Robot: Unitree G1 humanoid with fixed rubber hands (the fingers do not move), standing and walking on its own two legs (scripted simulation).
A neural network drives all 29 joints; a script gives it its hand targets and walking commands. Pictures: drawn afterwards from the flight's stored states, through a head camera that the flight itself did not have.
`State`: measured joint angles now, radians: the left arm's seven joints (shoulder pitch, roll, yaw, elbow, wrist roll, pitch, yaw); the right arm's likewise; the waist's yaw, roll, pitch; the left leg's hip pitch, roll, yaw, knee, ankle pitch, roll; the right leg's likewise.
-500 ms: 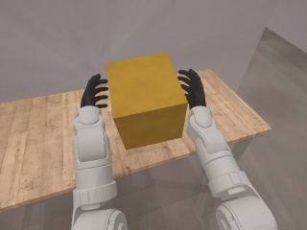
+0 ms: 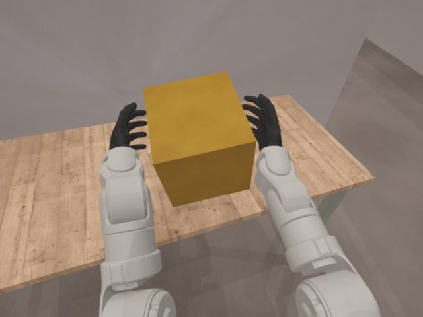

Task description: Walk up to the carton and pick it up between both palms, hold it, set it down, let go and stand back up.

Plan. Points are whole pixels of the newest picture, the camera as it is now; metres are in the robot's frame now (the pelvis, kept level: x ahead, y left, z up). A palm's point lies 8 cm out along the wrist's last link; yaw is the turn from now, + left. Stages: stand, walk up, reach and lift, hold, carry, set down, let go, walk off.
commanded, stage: hold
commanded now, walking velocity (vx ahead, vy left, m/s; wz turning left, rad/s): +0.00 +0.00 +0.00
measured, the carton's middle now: (199, 141) +0.40 +0.00 +0.14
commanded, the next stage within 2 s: none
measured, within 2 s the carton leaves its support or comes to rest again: neither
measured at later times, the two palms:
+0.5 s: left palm (126, 150) +0.35 +0.12 +0.18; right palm (273, 142) +0.35 -0.13 +0.18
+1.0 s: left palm (129, 149) +0.35 +0.12 +0.18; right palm (274, 141) +0.35 -0.13 +0.17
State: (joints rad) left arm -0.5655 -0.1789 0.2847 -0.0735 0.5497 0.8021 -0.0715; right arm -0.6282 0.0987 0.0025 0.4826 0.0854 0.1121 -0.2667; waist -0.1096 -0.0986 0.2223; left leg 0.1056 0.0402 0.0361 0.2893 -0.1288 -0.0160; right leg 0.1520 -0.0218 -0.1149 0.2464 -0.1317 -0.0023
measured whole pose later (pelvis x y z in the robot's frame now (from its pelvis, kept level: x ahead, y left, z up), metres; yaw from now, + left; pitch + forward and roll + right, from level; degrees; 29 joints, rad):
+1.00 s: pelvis -0.01 -0.01 +0.00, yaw -1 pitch -15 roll +0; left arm -0.60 -0.17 0.30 -0.02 0.54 0.78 -0.08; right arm -0.66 0.10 -0.03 0.53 0.06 0.10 -0.25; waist -0.10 -0.09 0.21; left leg 0.10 0.05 0.06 0.26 -0.10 -0.02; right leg 0.12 -0.02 -0.11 0.25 -0.12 -0.01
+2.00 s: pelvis -0.01 +0.00 +0.00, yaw +0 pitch -15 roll +0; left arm -0.60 -0.19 0.31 -0.05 0.55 0.80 -0.07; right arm -0.65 0.11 -0.02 0.50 0.06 0.11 -0.26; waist -0.11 -0.09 0.22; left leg 0.10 0.05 0.06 0.27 -0.11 -0.02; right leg 0.13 -0.02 -0.12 0.25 -0.12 -0.01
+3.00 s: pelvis -0.01 -0.01 +0.00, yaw -1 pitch -15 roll +0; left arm -0.59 -0.16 0.30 -0.02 0.54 0.79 -0.08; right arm -0.65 0.10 -0.02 0.52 0.07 0.10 -0.26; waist -0.11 -0.09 0.21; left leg 0.10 0.05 0.07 0.26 -0.10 -0.02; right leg 0.13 -0.02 -0.12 0.25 -0.12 -0.02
